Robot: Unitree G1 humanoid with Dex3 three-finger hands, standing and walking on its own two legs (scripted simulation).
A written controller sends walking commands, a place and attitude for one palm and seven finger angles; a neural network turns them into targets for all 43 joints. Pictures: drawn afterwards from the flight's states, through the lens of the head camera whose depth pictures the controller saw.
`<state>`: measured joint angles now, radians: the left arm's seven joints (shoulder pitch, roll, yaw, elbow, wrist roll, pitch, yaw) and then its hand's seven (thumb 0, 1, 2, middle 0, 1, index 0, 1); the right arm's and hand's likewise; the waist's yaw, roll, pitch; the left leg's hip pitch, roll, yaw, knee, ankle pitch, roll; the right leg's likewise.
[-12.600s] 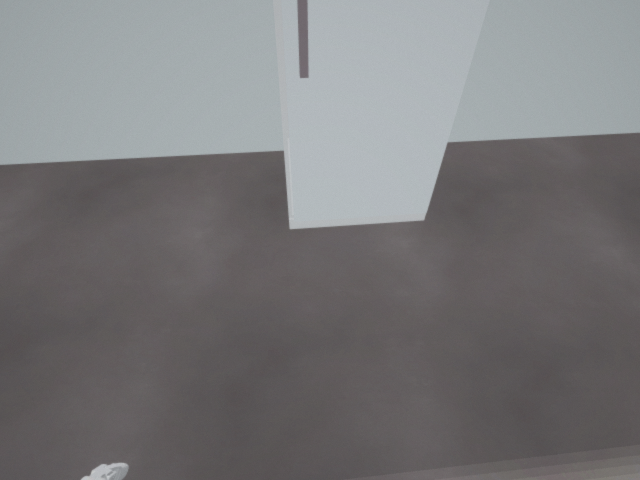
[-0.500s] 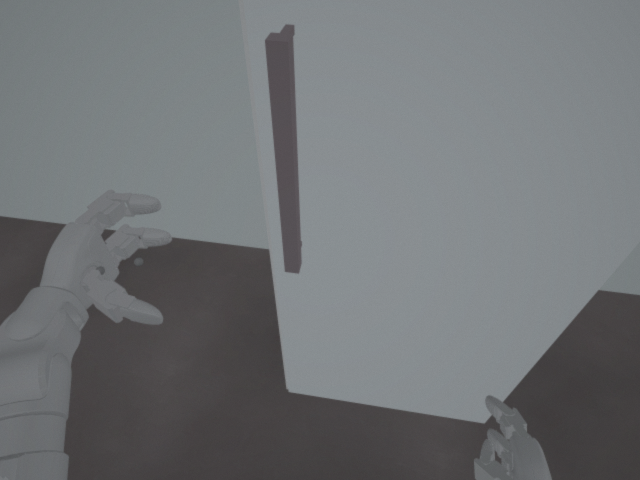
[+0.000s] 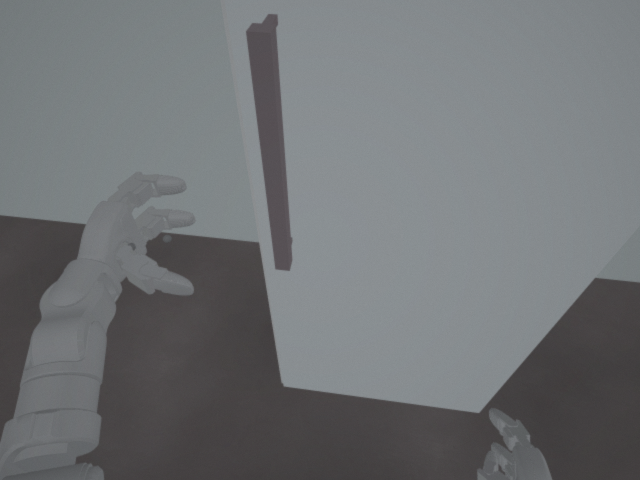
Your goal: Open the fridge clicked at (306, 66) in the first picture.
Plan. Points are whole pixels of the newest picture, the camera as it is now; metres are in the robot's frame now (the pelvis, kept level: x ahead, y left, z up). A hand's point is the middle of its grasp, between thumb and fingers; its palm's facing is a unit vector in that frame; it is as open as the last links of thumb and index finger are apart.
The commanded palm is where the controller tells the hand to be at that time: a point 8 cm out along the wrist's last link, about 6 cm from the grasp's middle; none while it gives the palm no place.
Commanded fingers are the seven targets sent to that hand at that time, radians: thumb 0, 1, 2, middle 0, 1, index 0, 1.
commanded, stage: move the hooked fingers beside the handle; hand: left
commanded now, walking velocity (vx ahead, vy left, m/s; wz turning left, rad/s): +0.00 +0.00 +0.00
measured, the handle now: (278, 167) +0.47 +0.09 +0.16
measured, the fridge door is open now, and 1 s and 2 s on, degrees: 0 0 0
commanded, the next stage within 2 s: feel for the door with the fingertips in 1.50 s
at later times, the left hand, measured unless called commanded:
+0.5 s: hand (206, 213) +0.40 +0.18 +0.14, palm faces -0.04 -1.00 -0.01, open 14.0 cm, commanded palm +0.38 +0.23 +0.14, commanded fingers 0.00 -0.50 0.30 -0.30 -1.20 -0.30 -1.20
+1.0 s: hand (219, 204) +0.42 +0.17 +0.13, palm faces -0.03 -1.00 -0.02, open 14.0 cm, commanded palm +0.40 +0.22 +0.14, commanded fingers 0.00 -0.50 0.30 -0.30 -1.20 -0.30 -1.20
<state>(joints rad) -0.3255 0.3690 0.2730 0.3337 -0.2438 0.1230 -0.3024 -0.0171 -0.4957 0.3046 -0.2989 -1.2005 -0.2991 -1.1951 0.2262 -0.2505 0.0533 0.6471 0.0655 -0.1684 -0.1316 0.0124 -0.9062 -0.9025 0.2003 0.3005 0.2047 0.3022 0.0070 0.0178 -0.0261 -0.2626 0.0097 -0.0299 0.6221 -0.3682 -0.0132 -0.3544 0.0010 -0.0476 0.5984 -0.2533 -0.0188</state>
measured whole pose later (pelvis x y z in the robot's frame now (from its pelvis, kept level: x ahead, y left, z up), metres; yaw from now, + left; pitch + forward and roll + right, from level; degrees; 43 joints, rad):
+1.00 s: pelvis +0.00 +0.00 +0.00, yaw -2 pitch +4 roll +0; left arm -0.58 0.34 0.24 0.65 -0.17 0.00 -0.19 -0.02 -0.49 0.31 -0.30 -1.20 -0.30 -1.19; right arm 0.31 -0.24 0.03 0.67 0.05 -0.10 -0.09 0.01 -0.91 -0.90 0.20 0.30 0.20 0.30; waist -0.05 0.01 -0.05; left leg -0.34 0.02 0.00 0.64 -0.37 -0.01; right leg -0.44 0.01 -0.02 0.61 -0.24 -0.02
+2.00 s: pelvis -0.01 +0.00 +0.00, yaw -1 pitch +3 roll +0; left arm -0.56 0.23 0.14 0.58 -0.16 0.01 -0.11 -0.02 -0.49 0.30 -0.30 -1.20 -0.30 -1.19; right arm 0.26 -0.23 0.03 0.67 0.05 -0.11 -0.09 0.01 -0.91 -0.90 0.20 0.30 0.20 0.30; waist -0.03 0.01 -0.05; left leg -0.32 0.01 -0.01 0.63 -0.36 -0.01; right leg -0.42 0.01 -0.03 0.60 -0.24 -0.02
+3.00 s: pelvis -0.01 +0.00 +0.00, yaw -2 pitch +4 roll +0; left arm -0.66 0.24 0.16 0.73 -0.15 -0.05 -0.09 -0.02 -0.49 0.30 -0.31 -1.20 -0.31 -1.21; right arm 0.30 -0.23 0.02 0.69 0.04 -0.12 -0.07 0.01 -0.91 -0.90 0.20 0.30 0.20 0.30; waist -0.05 0.01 -0.06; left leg -0.36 0.01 0.00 0.64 -0.36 -0.01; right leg -0.46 0.01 -0.02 0.60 -0.23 -0.01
